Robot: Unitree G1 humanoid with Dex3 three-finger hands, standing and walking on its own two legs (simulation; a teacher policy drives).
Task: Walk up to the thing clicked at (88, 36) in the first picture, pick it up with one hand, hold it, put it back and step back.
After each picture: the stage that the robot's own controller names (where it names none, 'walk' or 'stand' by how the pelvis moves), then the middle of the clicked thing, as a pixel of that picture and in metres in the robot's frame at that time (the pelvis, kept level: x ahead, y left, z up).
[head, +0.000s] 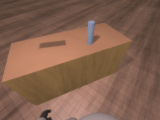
stand; (90, 33) +0.87 +0.04 +0.04
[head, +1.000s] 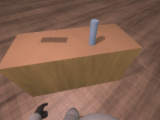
walk; (93, 33) +0.80 +0.03 +0.08
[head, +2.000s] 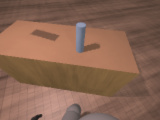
walk; (80, 39) +0.61 +0.18 +0.07
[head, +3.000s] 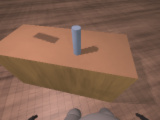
stand; (76, 42) +0.61 +0.16 +0.08
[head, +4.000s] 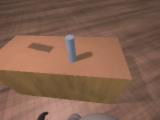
walk; (71, 49) +0.57 +0.20 +0.05
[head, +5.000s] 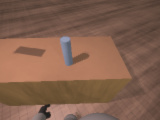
stand; (67, 52) +0.51 +0.20 +0.06
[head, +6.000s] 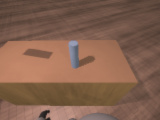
stand; (74, 55) +0.51 +0.16 +0.04
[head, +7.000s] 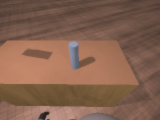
stand; (74, 56) +0.50 +0.15 +0.04
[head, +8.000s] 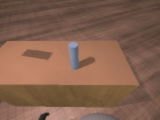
stand; (74, 57) +0.50 +0.15 +0.04
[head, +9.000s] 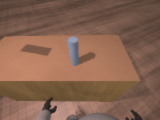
rise first; (74, 53) +0.51 +0.16 +0.04
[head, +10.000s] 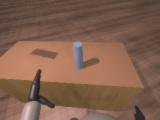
rise first; (78, 56) +0.51 +0.15 +0.05
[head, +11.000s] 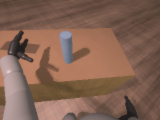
go down; (67, 49) +0.50 +0.14 +0.07
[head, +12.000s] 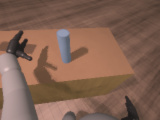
go down; (65, 48) +0.50 +0.15 +0.09
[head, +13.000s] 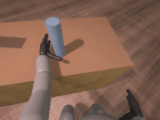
close in; (57, 41) +0.51 +0.17 +0.12
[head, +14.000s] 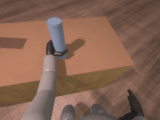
lift; (58, 41) +0.51 +0.15 +0.12
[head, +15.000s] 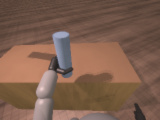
lift; (64, 57) +0.32 +0.16 +0.24
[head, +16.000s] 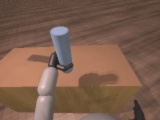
hold; (64, 53) +0.32 +0.15 +0.26
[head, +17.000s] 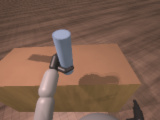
hold; (65, 56) +0.31 +0.15 +0.25
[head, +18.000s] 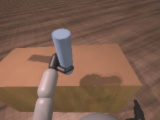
hold; (65, 56) +0.31 +0.14 +0.26
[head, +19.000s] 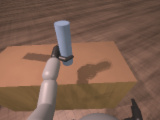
crouch; (65, 46) +0.40 +0.15 +0.25
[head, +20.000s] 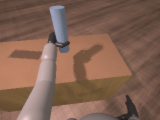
lower; (61, 32) +0.51 +0.16 +0.25
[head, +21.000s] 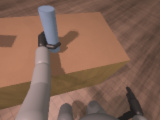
lower; (51, 33) +0.55 +0.17 +0.14
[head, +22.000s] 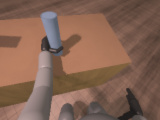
lower; (54, 37) +0.53 +0.16 +0.12
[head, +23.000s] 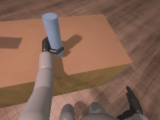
lower; (54, 38) +0.52 +0.16 +0.12
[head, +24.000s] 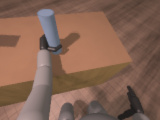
lower; (52, 35) +0.53 +0.17 +0.13
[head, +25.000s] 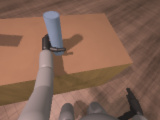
open; (55, 37) +0.53 +0.16 +0.12
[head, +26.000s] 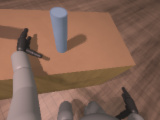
sink last; (60, 35) +0.52 +0.15 +0.13
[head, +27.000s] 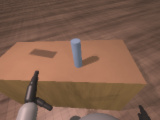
sink last; (77, 54) +0.51 +0.16 +0.08
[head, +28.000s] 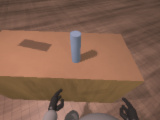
stand; (75, 49) +0.51 +0.15 +0.09
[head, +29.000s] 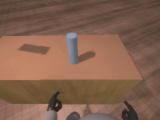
stand; (73, 50) +0.51 +0.15 +0.10
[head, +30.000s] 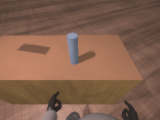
stand; (73, 50) +0.51 +0.15 +0.10
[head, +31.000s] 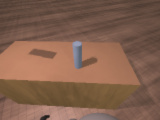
stand; (77, 56) +0.53 +0.14 +0.04
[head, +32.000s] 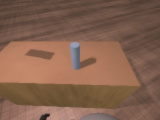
stand; (75, 57) +0.50 +0.15 +0.04
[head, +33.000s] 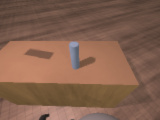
stand; (74, 56) +0.51 +0.15 +0.04
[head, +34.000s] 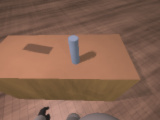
walk; (74, 51) +0.52 +0.15 +0.05
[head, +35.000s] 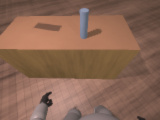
walk; (83, 25) +0.77 +0.10 +0.07
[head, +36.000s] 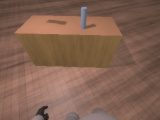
stand; (83, 18) +1.15 +0.13 +0.06
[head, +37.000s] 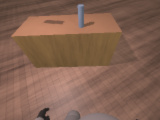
stand; (81, 16) +1.13 +0.18 +0.07
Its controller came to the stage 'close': yes
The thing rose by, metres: 0.21
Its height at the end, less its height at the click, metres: +0.00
